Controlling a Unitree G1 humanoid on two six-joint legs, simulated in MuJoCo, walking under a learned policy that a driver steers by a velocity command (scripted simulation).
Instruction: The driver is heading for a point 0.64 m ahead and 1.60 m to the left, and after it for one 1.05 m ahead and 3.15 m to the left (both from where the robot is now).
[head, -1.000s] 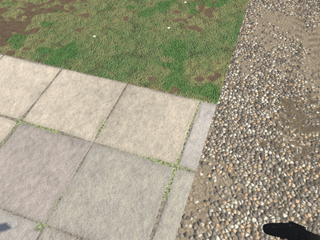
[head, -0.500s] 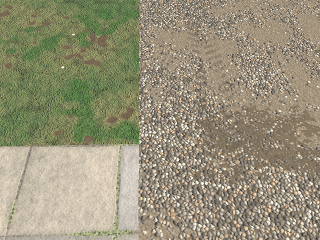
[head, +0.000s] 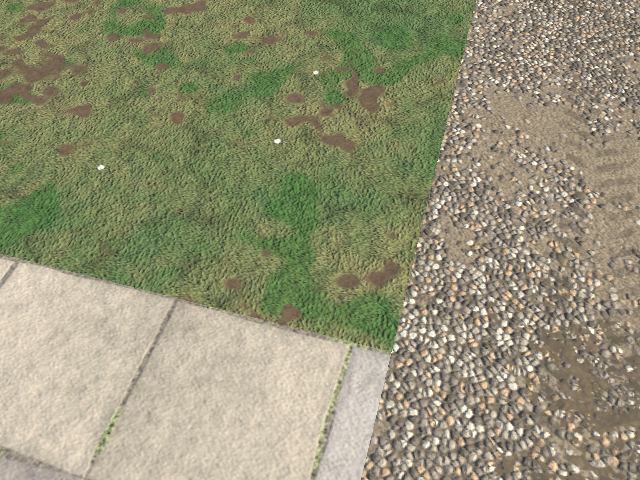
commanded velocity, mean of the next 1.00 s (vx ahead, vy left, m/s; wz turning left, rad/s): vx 0.05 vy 0.00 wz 0.58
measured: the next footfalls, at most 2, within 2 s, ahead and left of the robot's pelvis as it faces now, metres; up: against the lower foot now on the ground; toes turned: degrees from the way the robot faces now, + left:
left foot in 0.10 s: +0.19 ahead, +0.08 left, +0.00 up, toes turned +7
right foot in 0.66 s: +0.16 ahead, -0.09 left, +0.00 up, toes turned +28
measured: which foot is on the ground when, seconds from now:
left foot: up 0.00-0.08, down 0.10-0.66, up 0.68-1.00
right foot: down 0.00-0.10, up 0.12-0.64, down 0.66-1.00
